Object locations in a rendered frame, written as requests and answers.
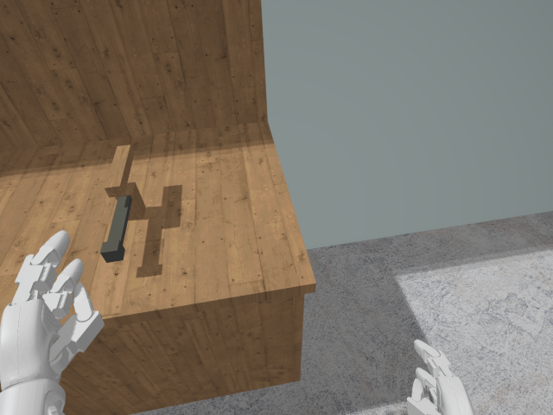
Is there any left robot forearm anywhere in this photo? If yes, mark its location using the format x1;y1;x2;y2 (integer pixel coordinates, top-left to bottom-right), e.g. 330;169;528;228
0;379;66;415

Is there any counter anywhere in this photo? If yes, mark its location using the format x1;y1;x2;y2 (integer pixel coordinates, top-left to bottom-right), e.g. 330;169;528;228
0;0;316;415

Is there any tap lever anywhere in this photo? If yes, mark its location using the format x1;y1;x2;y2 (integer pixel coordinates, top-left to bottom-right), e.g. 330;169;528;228
100;195;132;263

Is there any right robot hand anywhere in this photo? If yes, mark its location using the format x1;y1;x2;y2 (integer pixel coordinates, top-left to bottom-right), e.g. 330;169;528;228
407;340;475;415

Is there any left robot hand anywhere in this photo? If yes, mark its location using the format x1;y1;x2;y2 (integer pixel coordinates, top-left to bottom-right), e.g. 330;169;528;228
0;230;105;391

